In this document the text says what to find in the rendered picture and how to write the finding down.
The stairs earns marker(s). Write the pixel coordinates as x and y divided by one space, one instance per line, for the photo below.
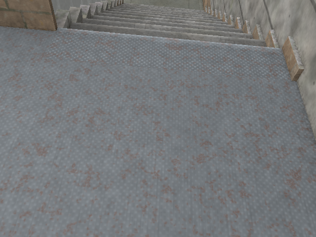
165 22

